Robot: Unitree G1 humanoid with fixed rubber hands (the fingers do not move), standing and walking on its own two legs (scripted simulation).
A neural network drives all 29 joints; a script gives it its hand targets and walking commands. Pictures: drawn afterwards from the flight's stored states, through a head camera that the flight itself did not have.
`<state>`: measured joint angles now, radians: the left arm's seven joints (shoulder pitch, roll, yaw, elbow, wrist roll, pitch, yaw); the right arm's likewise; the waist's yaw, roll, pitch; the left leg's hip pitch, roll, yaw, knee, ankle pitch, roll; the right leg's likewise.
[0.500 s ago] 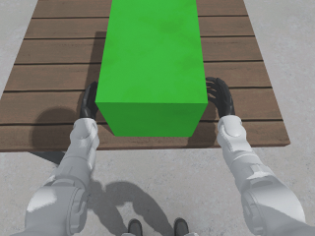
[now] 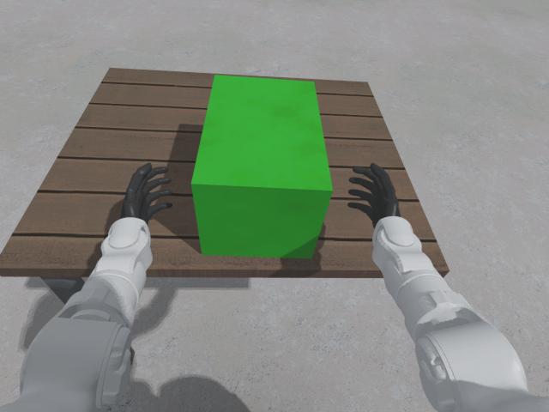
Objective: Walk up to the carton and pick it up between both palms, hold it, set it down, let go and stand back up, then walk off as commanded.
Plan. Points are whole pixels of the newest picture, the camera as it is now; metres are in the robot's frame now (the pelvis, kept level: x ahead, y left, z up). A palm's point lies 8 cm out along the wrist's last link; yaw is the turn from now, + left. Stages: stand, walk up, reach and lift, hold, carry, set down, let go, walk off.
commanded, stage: set down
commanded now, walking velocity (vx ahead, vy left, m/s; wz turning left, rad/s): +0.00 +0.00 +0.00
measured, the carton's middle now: (261, 163) +0.58 +0.00 +0.02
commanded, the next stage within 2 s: none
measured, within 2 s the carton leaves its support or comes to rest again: neither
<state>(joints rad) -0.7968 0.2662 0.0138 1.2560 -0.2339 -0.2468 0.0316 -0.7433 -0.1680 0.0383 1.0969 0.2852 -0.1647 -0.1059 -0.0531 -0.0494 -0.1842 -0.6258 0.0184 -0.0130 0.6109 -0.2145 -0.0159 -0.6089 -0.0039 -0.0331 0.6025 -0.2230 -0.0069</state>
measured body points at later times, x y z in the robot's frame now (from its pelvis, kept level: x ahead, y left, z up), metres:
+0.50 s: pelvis +0.02 +0.00 +0.02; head +0.05 +0.01 +0.46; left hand +0.35 +0.20 +0.02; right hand +0.34 -0.20 +0.03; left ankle +0.04 +0.13 -0.72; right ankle +0.04 -0.12 -0.72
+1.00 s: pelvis +0.03 -0.01 +0.02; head +0.01 +0.01 +0.47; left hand +0.26 +0.22 +0.03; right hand +0.27 -0.18 +0.04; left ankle +0.04 +0.13 -0.72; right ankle +0.04 -0.12 -0.72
